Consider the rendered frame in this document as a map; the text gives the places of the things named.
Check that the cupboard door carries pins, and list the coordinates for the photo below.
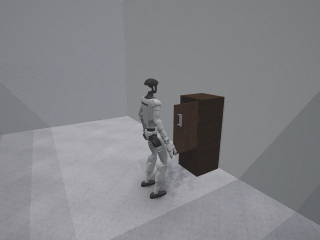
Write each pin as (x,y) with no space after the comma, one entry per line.
(185,136)

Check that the robot right forearm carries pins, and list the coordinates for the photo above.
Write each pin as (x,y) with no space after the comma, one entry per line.
(162,132)

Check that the right robot hand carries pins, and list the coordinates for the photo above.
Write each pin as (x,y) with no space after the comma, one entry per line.
(169,147)

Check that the robot right upper arm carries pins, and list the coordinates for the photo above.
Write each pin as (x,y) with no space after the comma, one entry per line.
(156,104)

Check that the robot left forearm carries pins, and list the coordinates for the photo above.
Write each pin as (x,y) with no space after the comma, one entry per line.
(142,121)

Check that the handle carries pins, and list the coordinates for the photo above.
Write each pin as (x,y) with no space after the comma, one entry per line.
(180,120)

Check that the humanoid robot torso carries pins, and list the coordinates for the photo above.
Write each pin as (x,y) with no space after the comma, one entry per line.
(148,118)

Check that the robot left upper arm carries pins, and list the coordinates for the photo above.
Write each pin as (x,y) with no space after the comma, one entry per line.
(140,112)

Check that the robot left shin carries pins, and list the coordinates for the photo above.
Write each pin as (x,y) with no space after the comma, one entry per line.
(149,169)

